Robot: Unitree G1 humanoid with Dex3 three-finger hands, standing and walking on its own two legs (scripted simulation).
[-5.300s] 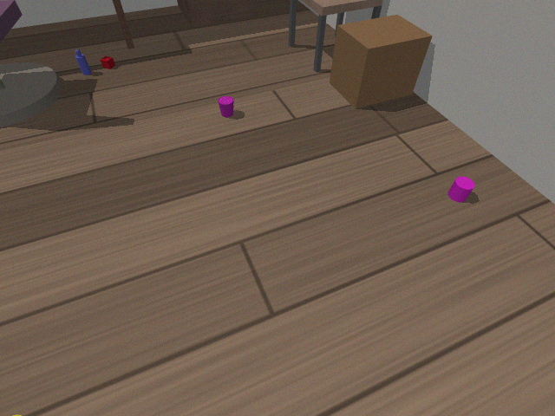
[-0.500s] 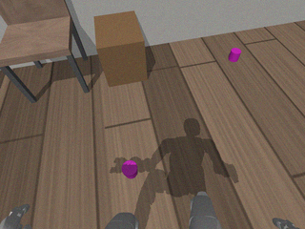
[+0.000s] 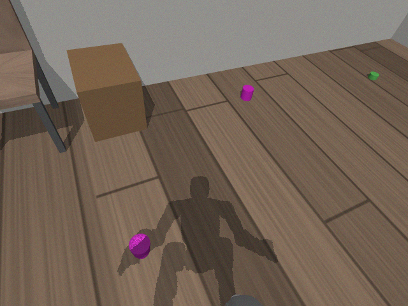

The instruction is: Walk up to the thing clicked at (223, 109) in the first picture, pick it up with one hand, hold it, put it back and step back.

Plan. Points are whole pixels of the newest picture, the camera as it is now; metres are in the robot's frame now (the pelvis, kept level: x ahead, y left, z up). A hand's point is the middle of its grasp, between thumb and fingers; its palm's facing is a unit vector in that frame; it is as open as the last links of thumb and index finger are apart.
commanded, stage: walk up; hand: left
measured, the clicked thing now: (140, 247) +0.47 +0.23 -0.72
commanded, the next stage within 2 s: stand in 1.64 s
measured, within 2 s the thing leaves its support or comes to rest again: neither
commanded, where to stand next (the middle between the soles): +0.10 -0.07 m, yaw +4 degrees
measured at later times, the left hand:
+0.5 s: hand out of the picture +0.15 +0.22 -0.15, palm faces +0.03 -0.92 -0.38, open 7.4 cm
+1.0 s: hand out of the picture +0.11 +0.23 -0.14, palm faces +0.05 -0.93 -0.37, open 7.4 cm
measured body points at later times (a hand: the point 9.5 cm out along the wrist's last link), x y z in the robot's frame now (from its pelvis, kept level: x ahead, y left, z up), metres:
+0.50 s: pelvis +0.04 -0.04 -0.01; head +0.08 -0.05 +0.44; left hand +0.15 +0.27 -0.12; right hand +0.08 -0.35 -0.15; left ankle +0.05 +0.08 -0.73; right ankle +0.06 -0.16 -0.73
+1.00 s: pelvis +0.04 -0.04 +0.01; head +0.05 -0.04 +0.46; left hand +0.11 +0.28 -0.11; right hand +0.19 -0.31 -0.12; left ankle +0.05 +0.08 -0.73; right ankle +0.06 -0.17 -0.73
